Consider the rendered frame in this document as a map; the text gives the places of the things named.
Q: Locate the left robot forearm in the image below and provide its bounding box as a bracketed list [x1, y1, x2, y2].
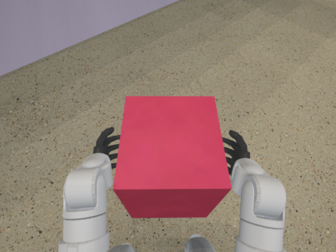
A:
[58, 153, 113, 252]

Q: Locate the robot right shin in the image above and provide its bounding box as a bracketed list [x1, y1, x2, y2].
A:
[190, 234, 200, 239]

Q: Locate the robot right hand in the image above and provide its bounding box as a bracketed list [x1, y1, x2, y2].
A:
[222, 130, 250, 175]

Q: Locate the robot right thigh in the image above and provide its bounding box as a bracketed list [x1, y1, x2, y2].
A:
[184, 237, 216, 252]

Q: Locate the right robot forearm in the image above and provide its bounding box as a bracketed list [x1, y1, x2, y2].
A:
[231, 158, 287, 252]

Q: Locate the carton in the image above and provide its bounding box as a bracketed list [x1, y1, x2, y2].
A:
[113, 96, 232, 218]

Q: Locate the robot left hand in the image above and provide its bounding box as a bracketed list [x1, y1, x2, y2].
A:
[93, 127, 120, 169]

